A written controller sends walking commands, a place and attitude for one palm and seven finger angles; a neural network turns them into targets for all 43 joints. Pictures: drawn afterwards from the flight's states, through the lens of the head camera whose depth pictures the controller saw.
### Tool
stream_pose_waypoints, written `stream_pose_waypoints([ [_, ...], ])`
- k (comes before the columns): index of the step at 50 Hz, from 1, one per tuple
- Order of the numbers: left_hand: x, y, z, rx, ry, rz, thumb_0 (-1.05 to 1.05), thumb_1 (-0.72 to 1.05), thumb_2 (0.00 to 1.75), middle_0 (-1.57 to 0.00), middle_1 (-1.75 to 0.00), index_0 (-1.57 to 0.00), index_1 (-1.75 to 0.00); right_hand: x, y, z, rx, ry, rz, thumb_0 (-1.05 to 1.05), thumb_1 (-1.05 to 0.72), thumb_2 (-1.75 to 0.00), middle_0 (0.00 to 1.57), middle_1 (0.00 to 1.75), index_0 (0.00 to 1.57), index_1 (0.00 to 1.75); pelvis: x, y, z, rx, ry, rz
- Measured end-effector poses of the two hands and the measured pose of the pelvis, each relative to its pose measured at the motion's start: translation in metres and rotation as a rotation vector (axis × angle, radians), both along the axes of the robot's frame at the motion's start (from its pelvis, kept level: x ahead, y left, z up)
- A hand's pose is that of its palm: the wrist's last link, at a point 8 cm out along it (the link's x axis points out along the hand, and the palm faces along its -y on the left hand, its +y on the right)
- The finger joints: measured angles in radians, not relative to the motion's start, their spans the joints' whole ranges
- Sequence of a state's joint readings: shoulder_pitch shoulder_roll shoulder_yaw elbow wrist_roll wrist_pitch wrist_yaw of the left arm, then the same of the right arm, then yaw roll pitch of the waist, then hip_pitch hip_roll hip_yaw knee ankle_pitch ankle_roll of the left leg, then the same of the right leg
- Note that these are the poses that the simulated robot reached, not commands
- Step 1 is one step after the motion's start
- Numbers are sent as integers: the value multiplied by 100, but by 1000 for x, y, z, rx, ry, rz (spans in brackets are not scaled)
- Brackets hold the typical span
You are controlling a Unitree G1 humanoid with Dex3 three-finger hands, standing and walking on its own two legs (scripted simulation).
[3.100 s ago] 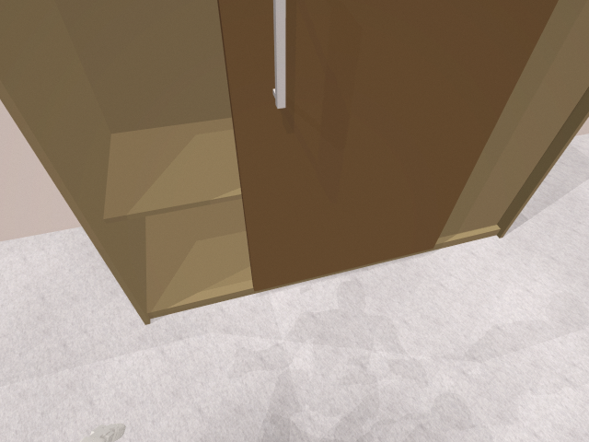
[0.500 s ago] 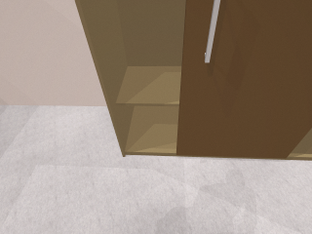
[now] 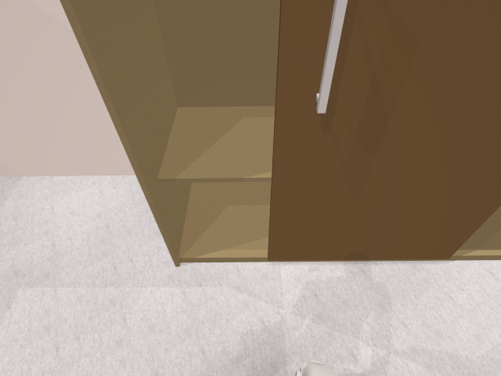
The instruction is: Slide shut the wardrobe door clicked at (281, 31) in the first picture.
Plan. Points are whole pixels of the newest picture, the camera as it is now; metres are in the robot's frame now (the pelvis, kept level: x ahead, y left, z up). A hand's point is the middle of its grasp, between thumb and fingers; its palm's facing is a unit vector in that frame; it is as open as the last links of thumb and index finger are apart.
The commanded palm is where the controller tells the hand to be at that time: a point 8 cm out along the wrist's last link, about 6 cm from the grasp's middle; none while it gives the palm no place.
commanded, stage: take the last steps up to it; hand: right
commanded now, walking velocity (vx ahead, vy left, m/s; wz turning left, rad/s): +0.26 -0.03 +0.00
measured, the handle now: (331, 38) +0.67 -0.12 +0.23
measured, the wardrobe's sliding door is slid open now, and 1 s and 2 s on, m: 0.39 0.39 0.39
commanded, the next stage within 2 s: come to a stop and stand still in 0.28 s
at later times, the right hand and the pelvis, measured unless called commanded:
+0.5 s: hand (393, 353) +0.21 -0.25 -0.17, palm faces +0.03 +0.98 -0.17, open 7.4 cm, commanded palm none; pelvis +0.16 -0.08 +0.01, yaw +1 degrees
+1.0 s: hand (377, 337) +0.24 -0.22 -0.15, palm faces +0.03 +0.96 -0.28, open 7.3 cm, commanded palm none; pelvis +0.18 -0.04 +0.01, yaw +1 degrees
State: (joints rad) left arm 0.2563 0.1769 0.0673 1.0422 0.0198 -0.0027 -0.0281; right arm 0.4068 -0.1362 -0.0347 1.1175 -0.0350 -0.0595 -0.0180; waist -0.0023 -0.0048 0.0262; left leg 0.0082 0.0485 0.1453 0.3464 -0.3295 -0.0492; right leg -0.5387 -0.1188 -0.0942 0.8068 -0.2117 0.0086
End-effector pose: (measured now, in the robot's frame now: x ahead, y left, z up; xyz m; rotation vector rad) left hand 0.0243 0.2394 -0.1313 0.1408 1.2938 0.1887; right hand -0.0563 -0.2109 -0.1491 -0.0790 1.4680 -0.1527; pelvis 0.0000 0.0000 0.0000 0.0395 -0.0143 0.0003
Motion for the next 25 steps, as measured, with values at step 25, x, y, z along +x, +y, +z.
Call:
stream_pose_waypoints([
  [25, 109, -114, 1, -24, 93, 60, 0, 92, 90, -20, -30, -20, -30, 263, -92, 6, -34, -179, 55, 0, -91, -90, 19, 30, 20, 30, 164, -78, 8, -44, -1, 21],
])
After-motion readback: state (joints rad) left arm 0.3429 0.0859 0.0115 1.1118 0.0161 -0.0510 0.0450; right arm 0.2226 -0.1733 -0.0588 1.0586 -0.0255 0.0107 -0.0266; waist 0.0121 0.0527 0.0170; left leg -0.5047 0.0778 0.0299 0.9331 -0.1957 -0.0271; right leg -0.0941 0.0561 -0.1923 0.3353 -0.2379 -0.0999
